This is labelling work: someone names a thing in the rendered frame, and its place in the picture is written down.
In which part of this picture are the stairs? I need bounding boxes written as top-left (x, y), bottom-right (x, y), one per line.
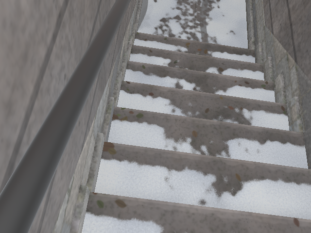
top-left (82, 32), bottom-right (311, 233)

